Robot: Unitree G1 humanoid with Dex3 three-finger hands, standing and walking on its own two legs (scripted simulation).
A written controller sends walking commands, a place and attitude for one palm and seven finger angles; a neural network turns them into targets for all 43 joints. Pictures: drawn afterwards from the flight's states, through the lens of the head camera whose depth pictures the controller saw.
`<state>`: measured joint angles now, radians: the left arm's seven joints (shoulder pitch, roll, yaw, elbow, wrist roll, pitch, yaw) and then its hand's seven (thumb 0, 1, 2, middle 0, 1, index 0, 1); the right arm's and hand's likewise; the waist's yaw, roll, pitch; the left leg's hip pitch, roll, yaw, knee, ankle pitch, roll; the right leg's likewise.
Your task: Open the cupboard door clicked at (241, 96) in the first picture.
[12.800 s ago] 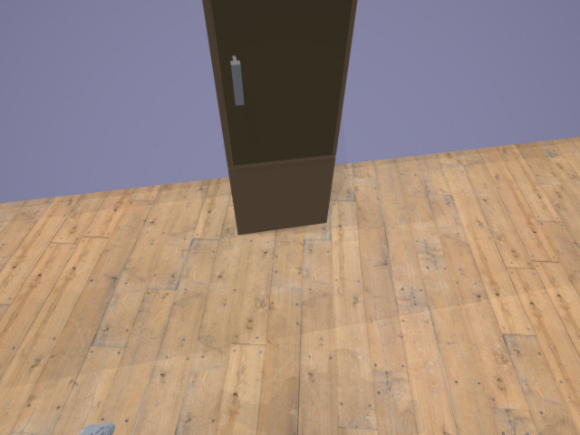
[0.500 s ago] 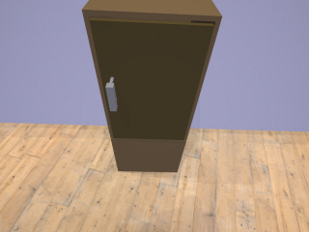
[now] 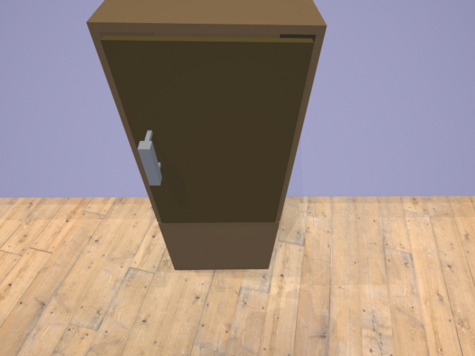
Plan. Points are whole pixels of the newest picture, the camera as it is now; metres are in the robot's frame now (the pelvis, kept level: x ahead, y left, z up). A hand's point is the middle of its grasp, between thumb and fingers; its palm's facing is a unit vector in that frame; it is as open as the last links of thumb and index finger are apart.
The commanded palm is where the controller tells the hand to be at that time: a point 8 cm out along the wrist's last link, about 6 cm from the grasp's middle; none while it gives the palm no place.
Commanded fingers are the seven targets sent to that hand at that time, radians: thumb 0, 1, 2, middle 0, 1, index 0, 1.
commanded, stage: come to a stop and stand still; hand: left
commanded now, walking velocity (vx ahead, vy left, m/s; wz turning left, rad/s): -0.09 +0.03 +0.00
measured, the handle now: (152, 157) +0.53 +0.23 -0.01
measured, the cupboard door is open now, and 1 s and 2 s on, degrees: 0 0 0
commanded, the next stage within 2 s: look again from close up in 0.56 s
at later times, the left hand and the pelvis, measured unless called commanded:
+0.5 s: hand out of the picture +0.00 +0.23 -0.16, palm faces -0.01 -0.97 -0.24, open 7.4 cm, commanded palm none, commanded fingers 0.00 0.90 0.90 -0.20 -0.30 -0.20 -0.30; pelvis -0.03 +0.03 +0.00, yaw -1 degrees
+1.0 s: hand out of the picture +0.02 +0.20 -0.17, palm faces -0.02 -0.98 -0.20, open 7.3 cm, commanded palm none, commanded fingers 0.00 0.90 0.90 -0.20 -0.30 -0.20 -0.30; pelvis +0.00 +0.02 +0.01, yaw -1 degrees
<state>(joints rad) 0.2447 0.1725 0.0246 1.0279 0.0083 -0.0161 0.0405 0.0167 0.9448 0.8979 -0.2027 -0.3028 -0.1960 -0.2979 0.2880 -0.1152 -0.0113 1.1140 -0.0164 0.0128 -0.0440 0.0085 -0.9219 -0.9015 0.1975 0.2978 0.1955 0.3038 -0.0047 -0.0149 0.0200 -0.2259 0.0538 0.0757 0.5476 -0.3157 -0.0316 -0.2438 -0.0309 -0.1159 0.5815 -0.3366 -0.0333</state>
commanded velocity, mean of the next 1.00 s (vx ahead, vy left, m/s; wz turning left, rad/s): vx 0.00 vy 0.00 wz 0.00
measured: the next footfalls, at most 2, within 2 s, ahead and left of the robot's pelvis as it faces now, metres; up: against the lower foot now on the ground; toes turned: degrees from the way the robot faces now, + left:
none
